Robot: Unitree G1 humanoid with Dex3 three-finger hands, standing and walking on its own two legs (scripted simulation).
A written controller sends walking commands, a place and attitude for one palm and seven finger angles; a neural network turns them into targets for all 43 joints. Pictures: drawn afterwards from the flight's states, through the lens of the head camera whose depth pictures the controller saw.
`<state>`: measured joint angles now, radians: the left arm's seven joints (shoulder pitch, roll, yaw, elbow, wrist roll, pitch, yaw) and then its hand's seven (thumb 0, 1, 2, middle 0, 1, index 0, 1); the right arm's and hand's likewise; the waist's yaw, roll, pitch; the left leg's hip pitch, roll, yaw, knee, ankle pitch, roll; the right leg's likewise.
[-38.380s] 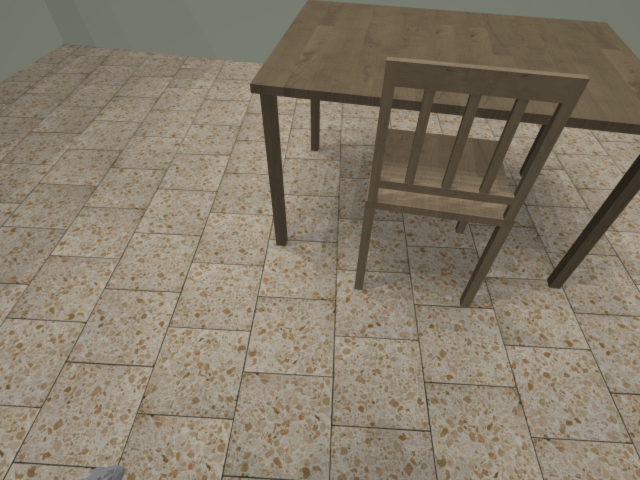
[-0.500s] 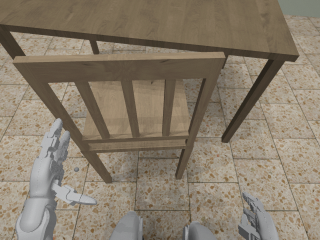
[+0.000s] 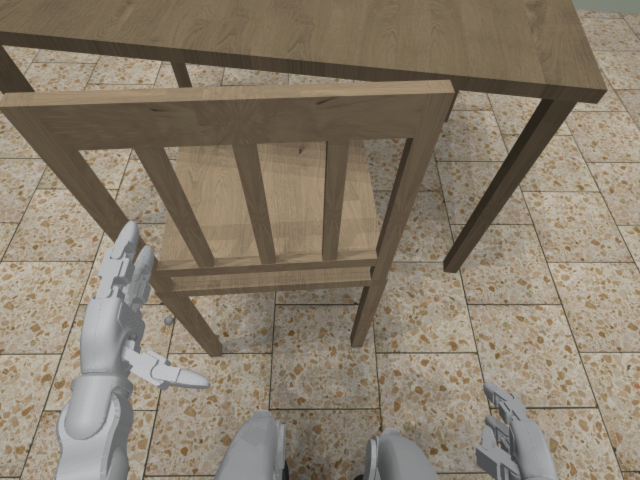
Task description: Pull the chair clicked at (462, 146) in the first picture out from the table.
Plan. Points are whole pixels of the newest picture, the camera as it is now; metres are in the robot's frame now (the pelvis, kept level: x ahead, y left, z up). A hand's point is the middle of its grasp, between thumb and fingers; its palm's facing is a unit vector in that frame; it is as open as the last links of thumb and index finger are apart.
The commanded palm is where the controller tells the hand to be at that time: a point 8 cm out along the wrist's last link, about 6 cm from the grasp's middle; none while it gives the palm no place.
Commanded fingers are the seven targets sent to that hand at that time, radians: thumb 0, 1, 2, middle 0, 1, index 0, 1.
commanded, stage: aim the fingers beside a spindle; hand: left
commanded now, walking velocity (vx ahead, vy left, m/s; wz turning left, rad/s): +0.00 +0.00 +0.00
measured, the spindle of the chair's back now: (258, 212) +0.46 +0.11 +0.01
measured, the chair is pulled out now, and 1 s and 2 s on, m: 0.17 0.17 0.17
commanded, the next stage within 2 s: push the fingers through the gap in 1.08 s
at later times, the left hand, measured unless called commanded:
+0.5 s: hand (186, 306) +0.32 +0.19 +0.01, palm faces +0.09 -1.00 -0.02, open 17.0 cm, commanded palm +0.29 +0.23 +0.01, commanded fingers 0.00 -0.50 0.30 -0.06 -0.08 -0.06 -0.08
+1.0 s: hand (192, 310) +0.31 +0.18 +0.01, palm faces +0.09 -1.00 -0.03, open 17.0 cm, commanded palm +0.29 +0.23 +0.01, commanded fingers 0.00 -0.50 0.30 -0.06 -0.08 -0.06 -0.08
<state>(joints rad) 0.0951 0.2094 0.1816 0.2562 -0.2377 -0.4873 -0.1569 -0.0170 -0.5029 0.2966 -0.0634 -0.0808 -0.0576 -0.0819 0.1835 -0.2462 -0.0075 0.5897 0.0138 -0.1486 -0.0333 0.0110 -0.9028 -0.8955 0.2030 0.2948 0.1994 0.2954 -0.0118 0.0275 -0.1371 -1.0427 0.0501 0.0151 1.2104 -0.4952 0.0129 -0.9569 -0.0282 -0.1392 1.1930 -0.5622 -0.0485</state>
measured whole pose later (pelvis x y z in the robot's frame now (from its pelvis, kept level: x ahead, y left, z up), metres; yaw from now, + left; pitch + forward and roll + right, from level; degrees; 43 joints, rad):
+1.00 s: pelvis +0.00 +0.01 -0.01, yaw -1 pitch +22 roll -2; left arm 0.03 0.18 0.11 0.29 -0.17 -0.50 -0.05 -0.02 -0.50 0.30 -0.06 -0.08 -0.06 -0.08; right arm 0.16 -0.23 0.00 0.57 0.01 -0.06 -0.01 0.01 -0.90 -0.90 0.20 0.29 0.20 0.30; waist -0.02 0.02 -0.15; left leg -1.13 0.05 0.03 1.27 -0.52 0.03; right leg -1.04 -0.03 -0.12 1.25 -0.58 -0.03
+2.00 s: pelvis +0.00 +0.02 -0.01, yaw -2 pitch +23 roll -3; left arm -0.29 0.25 0.24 0.59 -0.18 -0.51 -0.09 -0.02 -0.50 0.30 -0.06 -0.08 -0.06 -0.08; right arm 0.21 -0.25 0.00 0.63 0.00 -0.05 -0.02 0.01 -0.90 -0.90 0.20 0.29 0.20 0.30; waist -0.05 0.03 -0.15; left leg -1.16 0.05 0.03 1.27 -0.51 0.04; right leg -1.07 -0.03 -0.12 1.24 -0.56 -0.02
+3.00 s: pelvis +0.00 +0.01 -0.01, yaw -2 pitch +24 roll -3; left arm -0.44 0.26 0.27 0.77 -0.14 -0.55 -0.05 -0.02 -0.50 0.30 -0.08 -0.13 -0.07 -0.13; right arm 0.22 -0.25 -0.01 0.64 0.00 0.02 0.01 0.01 -0.90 -0.90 0.20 0.29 0.20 0.30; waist -0.07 0.03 -0.15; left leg -1.16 0.06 0.03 1.26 -0.51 0.03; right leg -1.08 -0.02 -0.11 1.23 -0.56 -0.03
